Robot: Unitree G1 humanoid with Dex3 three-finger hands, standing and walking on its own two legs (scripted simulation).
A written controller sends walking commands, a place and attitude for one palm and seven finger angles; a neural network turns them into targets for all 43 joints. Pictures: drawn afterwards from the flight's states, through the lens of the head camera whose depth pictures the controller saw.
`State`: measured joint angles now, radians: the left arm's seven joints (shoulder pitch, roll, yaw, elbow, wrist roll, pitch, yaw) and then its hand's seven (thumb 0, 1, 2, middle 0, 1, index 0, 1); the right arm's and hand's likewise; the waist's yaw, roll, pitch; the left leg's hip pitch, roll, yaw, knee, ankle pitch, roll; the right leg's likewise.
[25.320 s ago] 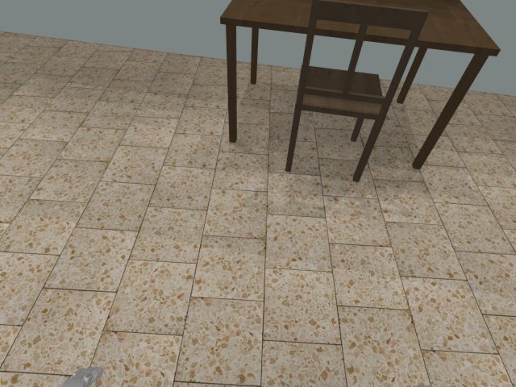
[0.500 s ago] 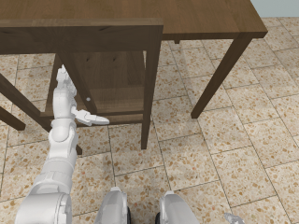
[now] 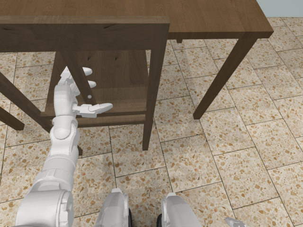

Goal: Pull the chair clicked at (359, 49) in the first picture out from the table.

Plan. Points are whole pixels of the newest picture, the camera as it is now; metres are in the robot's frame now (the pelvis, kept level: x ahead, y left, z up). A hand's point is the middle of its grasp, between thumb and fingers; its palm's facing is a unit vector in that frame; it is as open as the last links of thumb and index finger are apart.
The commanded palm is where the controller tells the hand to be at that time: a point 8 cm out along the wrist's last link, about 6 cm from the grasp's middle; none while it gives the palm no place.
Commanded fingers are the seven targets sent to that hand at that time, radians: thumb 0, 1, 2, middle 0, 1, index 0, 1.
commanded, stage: hook a spindle and tug to test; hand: left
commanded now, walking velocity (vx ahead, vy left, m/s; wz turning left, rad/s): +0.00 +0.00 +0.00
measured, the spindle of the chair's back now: (84, 87) +0.48 +0.17 +0.01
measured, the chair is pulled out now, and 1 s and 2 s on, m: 0.00 0.03 0.12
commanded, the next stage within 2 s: step backward, pulling the chair out in 0.92 s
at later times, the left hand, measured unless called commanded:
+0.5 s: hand (90, 95) +0.45 +0.15 +0.02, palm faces +0.09 -1.00 -0.01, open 5.7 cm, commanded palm +0.40 +0.19 +0.02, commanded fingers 0.00 0.90 0.90 -0.50 -1.45 -0.50 -1.45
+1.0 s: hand (91, 104) +0.42 +0.15 +0.03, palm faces +0.08 -1.00 -0.01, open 5.8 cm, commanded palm +0.38 +0.18 +0.02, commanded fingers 0.00 0.90 0.90 -0.50 -1.45 -0.50 -1.45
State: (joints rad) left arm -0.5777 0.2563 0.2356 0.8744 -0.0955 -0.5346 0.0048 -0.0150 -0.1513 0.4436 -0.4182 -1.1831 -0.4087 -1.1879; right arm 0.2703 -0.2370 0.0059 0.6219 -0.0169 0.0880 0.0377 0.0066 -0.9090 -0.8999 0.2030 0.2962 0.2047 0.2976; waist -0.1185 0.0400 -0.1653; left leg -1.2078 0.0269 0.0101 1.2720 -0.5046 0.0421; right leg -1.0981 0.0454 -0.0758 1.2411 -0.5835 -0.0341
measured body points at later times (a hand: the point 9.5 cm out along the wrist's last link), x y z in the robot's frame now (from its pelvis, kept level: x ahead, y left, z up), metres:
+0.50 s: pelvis +0.02 +0.01 +0.01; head +0.15 +0.02 +0.44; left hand +0.44 +0.20 +0.03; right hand +0.09 -0.25 -0.11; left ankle +0.04 +0.09 -0.62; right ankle +0.00 -0.11 -0.62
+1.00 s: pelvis +0.05 +0.00 +0.02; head +0.18 +0.01 +0.45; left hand +0.41 +0.20 +0.03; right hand +0.16 -0.24 -0.10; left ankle +0.04 +0.09 -0.62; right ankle +0.00 -0.11 -0.62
